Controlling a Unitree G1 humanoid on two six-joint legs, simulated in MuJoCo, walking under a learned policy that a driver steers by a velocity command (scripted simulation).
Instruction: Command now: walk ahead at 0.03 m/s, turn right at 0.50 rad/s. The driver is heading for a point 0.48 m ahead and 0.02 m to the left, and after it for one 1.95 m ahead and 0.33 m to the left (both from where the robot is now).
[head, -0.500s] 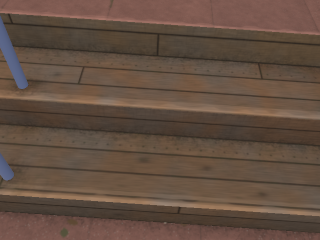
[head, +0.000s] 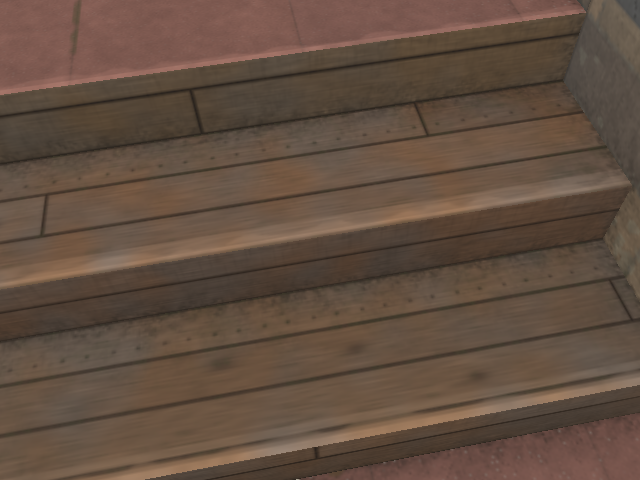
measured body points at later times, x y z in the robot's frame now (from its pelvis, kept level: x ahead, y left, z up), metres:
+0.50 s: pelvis +0.01 +0.04 +0.00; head +0.03 +0.06 +0.45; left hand +0.18 +0.30 -0.12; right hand +0.08 -0.24 -0.12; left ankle +0.02 +0.16 -0.74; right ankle -0.01 -0.10 -0.72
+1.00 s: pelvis +0.09 +0.02 +0.00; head +0.11 +0.01 +0.45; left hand +0.26 +0.26 -0.12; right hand +0.02 -0.24 -0.14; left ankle +0.02 +0.16 -0.74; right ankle +0.11 -0.08 -0.72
